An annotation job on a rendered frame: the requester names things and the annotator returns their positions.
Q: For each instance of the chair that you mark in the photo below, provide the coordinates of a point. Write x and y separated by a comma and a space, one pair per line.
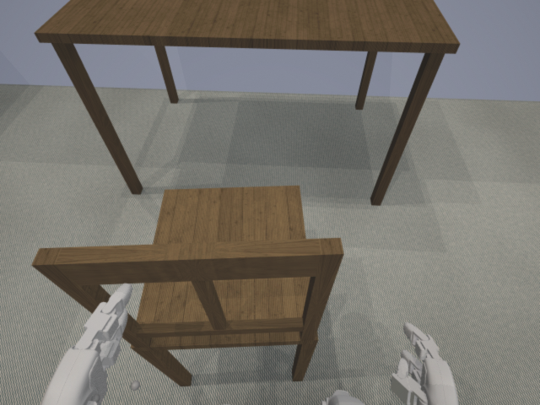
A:
229, 267

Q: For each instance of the table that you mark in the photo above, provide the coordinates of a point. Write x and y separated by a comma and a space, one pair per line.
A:
327, 25

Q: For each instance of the right robot hand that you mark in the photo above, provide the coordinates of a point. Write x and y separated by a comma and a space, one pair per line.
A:
431, 382

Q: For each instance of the left robot hand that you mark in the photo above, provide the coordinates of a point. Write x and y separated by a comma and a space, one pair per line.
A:
81, 372

